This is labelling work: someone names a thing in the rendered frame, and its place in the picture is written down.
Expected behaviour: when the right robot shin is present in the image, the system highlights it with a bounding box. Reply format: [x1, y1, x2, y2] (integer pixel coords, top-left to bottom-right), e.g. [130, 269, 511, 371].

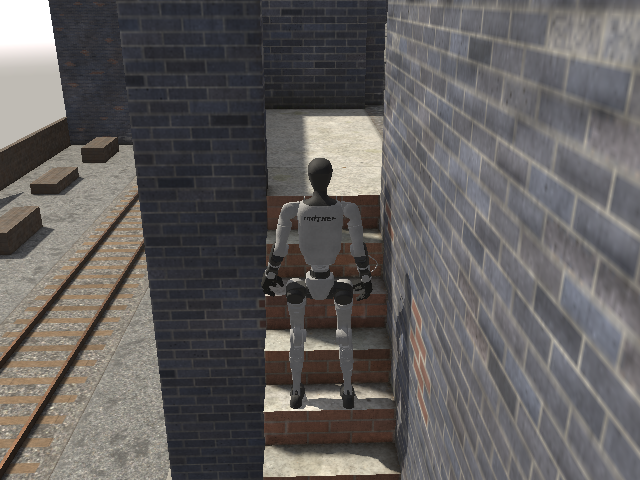
[339, 328, 354, 395]

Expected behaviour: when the left robot hand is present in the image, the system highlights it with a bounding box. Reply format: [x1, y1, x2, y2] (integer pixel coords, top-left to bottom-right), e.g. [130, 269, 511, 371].
[261, 272, 284, 297]

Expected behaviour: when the robot left thigh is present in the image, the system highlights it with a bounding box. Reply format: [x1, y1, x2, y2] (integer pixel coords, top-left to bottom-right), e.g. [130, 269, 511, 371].
[285, 278, 307, 346]

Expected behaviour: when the robot right forearm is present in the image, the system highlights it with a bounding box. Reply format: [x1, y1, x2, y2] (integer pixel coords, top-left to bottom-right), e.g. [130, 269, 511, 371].
[354, 242, 372, 283]

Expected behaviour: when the robot left forearm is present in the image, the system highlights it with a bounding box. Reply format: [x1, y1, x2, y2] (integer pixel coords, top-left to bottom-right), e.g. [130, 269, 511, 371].
[265, 242, 284, 279]

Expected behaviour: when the robot left upper arm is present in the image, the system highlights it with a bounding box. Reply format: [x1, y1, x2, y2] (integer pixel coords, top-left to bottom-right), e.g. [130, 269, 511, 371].
[273, 201, 299, 257]

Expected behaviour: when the robot right upper arm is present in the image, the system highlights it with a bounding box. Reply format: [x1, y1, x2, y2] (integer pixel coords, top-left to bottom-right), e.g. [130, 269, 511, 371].
[341, 201, 366, 257]

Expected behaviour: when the right robot hand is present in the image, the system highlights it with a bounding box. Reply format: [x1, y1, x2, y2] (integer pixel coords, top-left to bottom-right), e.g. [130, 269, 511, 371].
[352, 279, 373, 301]

